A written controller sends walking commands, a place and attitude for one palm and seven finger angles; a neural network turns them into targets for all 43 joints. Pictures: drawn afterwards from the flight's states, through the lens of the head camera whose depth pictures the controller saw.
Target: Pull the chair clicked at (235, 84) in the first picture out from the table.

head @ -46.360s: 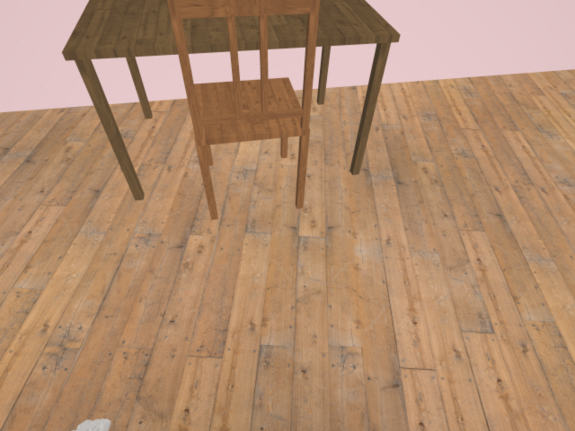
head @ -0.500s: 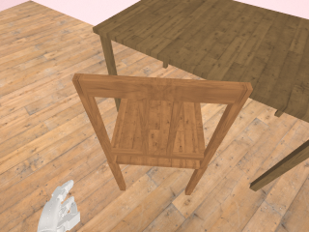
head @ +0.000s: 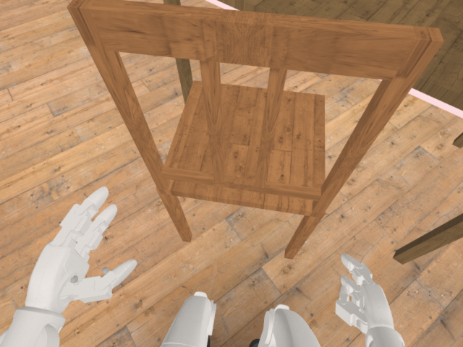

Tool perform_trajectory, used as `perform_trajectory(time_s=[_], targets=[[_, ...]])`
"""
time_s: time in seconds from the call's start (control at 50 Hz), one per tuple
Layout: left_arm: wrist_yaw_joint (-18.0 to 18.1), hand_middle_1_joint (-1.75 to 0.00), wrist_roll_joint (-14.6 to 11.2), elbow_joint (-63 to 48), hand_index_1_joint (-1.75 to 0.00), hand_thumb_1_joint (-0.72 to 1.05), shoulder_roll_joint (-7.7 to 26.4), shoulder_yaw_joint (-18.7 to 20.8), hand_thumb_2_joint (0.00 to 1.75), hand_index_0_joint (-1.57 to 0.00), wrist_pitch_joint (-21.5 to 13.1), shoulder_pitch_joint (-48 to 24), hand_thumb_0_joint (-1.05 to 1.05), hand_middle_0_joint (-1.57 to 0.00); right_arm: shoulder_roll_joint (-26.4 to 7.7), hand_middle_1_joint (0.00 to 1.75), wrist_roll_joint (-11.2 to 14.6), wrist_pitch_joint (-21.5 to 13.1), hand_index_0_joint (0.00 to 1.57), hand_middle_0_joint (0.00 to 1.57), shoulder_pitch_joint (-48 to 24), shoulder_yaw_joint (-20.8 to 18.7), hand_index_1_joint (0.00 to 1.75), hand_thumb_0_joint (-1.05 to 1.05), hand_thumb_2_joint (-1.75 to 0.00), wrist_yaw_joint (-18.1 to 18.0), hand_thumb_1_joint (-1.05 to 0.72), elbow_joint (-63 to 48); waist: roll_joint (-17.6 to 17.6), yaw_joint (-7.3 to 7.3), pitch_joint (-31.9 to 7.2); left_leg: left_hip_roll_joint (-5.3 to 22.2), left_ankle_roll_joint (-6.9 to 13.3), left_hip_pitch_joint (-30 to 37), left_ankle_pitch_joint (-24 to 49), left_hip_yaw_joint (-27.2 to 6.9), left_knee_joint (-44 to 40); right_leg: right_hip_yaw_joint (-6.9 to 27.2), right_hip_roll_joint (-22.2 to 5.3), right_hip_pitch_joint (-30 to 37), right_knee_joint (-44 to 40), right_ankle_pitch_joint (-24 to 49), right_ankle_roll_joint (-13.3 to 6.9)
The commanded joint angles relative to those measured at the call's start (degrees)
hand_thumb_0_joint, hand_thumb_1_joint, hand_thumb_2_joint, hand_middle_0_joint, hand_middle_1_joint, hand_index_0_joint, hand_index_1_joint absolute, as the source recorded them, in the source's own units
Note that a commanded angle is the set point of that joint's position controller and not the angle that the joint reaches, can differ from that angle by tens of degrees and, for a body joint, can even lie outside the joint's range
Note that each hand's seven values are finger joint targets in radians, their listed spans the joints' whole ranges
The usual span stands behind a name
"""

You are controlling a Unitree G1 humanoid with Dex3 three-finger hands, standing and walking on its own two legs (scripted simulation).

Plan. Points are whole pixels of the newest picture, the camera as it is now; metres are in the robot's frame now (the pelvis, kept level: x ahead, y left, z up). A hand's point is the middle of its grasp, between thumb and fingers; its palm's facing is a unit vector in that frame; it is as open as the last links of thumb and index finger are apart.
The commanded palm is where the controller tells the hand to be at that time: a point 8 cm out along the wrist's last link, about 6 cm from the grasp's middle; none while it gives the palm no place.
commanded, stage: raise the hand toward the chair's back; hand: left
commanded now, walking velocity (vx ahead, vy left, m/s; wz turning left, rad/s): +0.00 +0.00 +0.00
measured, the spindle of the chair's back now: (215, 133) +0.47 +0.09 +0.05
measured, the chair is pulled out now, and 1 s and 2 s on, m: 0.20 0.20 0.20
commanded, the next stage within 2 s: aim the fingers beside a spindle in 1.44 s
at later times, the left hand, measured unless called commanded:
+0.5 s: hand (86, 252) +0.23 +0.24 +0.06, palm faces -0.04 -1.00 -0.06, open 15.5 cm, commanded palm +0.21 +0.29 +0.07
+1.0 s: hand (61, 234) +0.25 +0.27 +0.08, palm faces -0.05 -1.00 -0.08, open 16.9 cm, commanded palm +0.23 +0.32 +0.08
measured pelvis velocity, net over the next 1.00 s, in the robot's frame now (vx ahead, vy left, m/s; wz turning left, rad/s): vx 0.01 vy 0.07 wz -0.02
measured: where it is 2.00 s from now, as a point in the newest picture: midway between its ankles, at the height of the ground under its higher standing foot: outside the picture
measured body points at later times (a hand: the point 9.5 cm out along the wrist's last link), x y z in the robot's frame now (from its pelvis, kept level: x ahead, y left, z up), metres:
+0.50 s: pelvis +0.00 +0.04 +0.03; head +0.09 +0.06 +0.47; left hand +0.23 +0.29 +0.07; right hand +0.17 -0.22 -0.05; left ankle +0.03 +0.14 -0.62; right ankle +0.02 -0.06 -0.62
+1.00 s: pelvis +0.01 +0.07 +0.04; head +0.09 +0.09 +0.49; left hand +0.25 +0.33 +0.09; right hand +0.18 -0.17 -0.03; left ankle +0.03 +0.14 -0.62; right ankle +0.02 -0.06 -0.62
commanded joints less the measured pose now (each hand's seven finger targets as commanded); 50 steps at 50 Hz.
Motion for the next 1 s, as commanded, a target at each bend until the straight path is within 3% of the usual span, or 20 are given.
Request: perform_trajectory(time_s=[0.0,0.04,0.1,0.14,0.18,0.22,0.26,0.34,0.4,0.44,0.52,0.58,0.74,0.8,0.84,0.98], targets=[[-0.8,-0.18,-2.7,-8.2,-0.18,0.11,9.8,7.9,0.56,-0.12,0.5,-0.9,0.0,-0.12,-8.5,0.3,0.9,-3.0,0.2,0.2,1.7,-4.4,0.3,0.0,-0.9,-1.3,-0.9,-7.6,-2.8,-3.22,-20.0,-1.3,3.8,6.6,18.3,-0.2,-6.6,18.6,-3.8,21.0,-18.6,21.6,9.6],[0.2,-0.17,-2.7,-9.8,-0.17,0.06,10.2,8.5,0.54,-0.12,0.8,-0.1,0.0,-0.12,-8.1,0.3,0.7,-3.1,0.2,0.2,1.9,-4.2,0.3,0.0,-0.9,-0.9,-0.9,-8.2,-1.7,-2.23,-21.8,-1.5,3.8,7.7,19.8,-0.2,-7.7,17.9,-3.7,22.4,-18.3,23.0,9.3],[2.0,-0.16,-2.8,-7.0,-0.16,-0.01,8.0,7.8,0.51,-0.11,0.2,1.4,0.0,-0.11,-7.6,0.3,0.8,-3.0,0.2,0.2,1.9,-4.4,0.3,0.0,-0.9,-0.6,-0.9,-8.0,-4.7,-2.71,-16.7,-1.5,3.6,6.4,17.9,-0.1,-9.2,17.5,-3.5,20.7,-19.7,20.3,9.4],[3.0,-0.15,-2.2,-6.1,-0.15,-0.06,7.9,7.3,0.49,-0.1,-0.7,0.7,0.0,-0.1,-7.8,0.3,0.8,-3.2,0.2,0.2,1.9,-4.5,0.3,0.0,-0.9,-0.6,-0.9,-7.8,-4.6,-3.0,-15.0,-1.5,3.7,6.5,16.7,-0.2,-10.3,16.3,-3.1,19.1,-20.0,17.3,8.6],[3.5,-0.14,-1.6,-6.8,-0.14,-0.1,7.5,5.8,0.47,-0.1,-1.9,0.0,0.0,-0.1,-8.3,0.3,0.9,-3.7,0.2,0.2,1.9,-4.6,0.3,0.0,-0.9,-0.5,-0.9,-7.8,-2.3,-3.11,-13.6,-1.6,4.0,8.2,16.0,0.1,-11.8,14.0,-2.1,16.4,-20.1,12.2,7.0],[4.4,-0.14,-1.0,-7.1,-0.14,-0.15,7.8,5.3,0.45,-0.1,-2.6,0.3,0.0,-0.1,-8.7,0.3,1.0,-4.2,0.2,0.2,1.9,-4.9,0.3,0.0,-0.9,-0.6,-0.9,-8.0,-2.7,-3.09,-14.0,-1.5,4.2,9.6,16.3,0.1,-12.7,12.6,-1.4,15.5,-20.0,10.6,6.3],[5.2,-0.13,-0.4,-9.3,-0.13,-0.2,7.9,4.2,0.43,-0.09,-3.7,0.3,0.0,-0.09,-9.0,0.3,0.9,-4.8,0.2,0.2,2.6,-5.0,0.3,0.0,-0.9,-0.4,-0.9,-7.9,0.8,-2.88,-15.6,-1.5,4.3,12.5,17.2,0.1,-14.4,10.1,-0.8,15.0,-19.1,10.5,4.9],[7.3,-0.11,0.5,-10.0,-0.11,-0.29,8.2,3.5,0.39,-0.08,-4.3,-0.4,0.0,-0.08,-9.5,0.3,0.7,-5.2,0.2,0.2,2.6,-4.8,0.3,0.0,-0.9,-0.4,-0.9,-7.8,1.3,-3.6,-14.9,-1.3,4.4,14.7,16.6,-0.5,-16.4,7.6,-0.4,13.4,-19.1,9.9,4.3],[8.1,-0.1,1.0,-10.3,-0.1,-0.36,7.8,2.8,0.36,-0.07,-4.4,-0.8,0.0,-0.07,-9.7,0.3,0.6,-5.3,0.2,0.2,2.5,-4.5,0.3,0.0,-0.9,-0.4,-0.9,-7.6,3.6,-3.73,-14.6,-1.0,4.1,17.0,17.3,-1.1,-17.7,6.2,-0.3,12.7,-18.8,10.5,3.9],[8.4,-0.09,1.5,-11.1,-0.09,-0.41,8.0,2.2,0.34,-0.07,-4.1,-1.6,0.0,-0.07,-9.8,0.3,0.5,-5.3,0.2,0.2,2.4,-4.2,0.3,0.0,-0.9,-0.3,-0.9,-7.5,5.7,-3.93,-14.8,-0.8,3.9,19.1,18.8,-1.5,-18.3,5.7,-0.3,12.5,-18.9,11.6,3.7],[8.1,-0.08,2.1,-10.4,-0.08,-0.5,8.0,1.5,0.3,-0.06,-3.0,-2.1,0.0,-0.06,-9.8,0.3,0.4,-4.8,0.2,0.2,2.5,-3.7,0.3,0.0,-0.9,-0.2,-0.9,-7.8,5.6,-4.15,-14.5,-0.3,3.6,21.3,20.5,-2.3,-19.4,5.0,-0.1,12.7,-19.3,12.4,3.6],[7.6,-0.08,2.1,-8.9,-0.08,-0.5,7.5,0.9,0.3,-0.06,-1.8,-3.7,0.0,-0.06,-10.0,0.3,0.4,-4.2,0.2,0.2,2.1,-3.2,0.3,0.0,-0.9,-0.3,-0.9,-8.3,4.1,-4.72,-12.0,-0.1,3.4,20.8,17.6,-3.3,-20.8,4.5,0.1,11.9,-20.1,10.5,3.7],[7.1,-0.08,2.4,-9.8,-0.08,-0.5,8.9,1.7,0.3,-0.06,-0.5,-6.4,0.0,-0.06,-10.0,0.3,0.1,-3.5,0.2,0.2,2.9,-2.3,0.3,0.0,-0.9,-0.3,-0.9,-8.6,6.1,-4.24,-13.7,0.5,2.1,24.4,22.8,-4.7,-22.0,4.0,0.1,12.8,-20.0,12.6,3.5],[6.7,-0.08,2.2,-8.9,-0.08,-0.5,8.7,1.8,0.3,-0.06,0.0,-7.3,0.0,-0.06,-10.1,0.3,0.1,-3.3,0.2,0.2,2.9,-2.3,0.3,0.0,-0.9,-0.4,-0.9,-8.6,5.1,-4.45,-13.1,0.5,2.0,24.3,22.0,-4.8,-22.3,4.0,0.2,12.9,-20.5,12.6,3.6],[6.7,-0.08,2.3,-9.2,-0.08,-0.5,9.6,2.5,0.3,-0.06,0.0,-7.3,0.0,-0.06,-10.2,0.3,0.2,-3.4,0.2,0.2,3.2,-2.3,0.3,0.0,-0.9,-0.4,-0.9,-8.3,6.7,-4.06,-13.9,0.7,1.4,25.7,24.9,-5.2,-22.6,4.0,0.1,13.3,-20.4,13.2,3.5],[6.0,-0.08,1.3,-6.9,-0.08,-0.5,9.4,3.2,0.3,-0.06,0.2,-6.7,0.0,-0.06,-10.7,0.3,0.2,-3.4,0.2,0.2,3.8,-2.7,0.3,0.0,-0.9,-0.1,-0.9,-7.6,4.5,-4.11,-14.5,0.6,1.3,25.5,26.8,-4.8,-22.4,3.8,0.3,14.3,-21.0,14.5,3.6]])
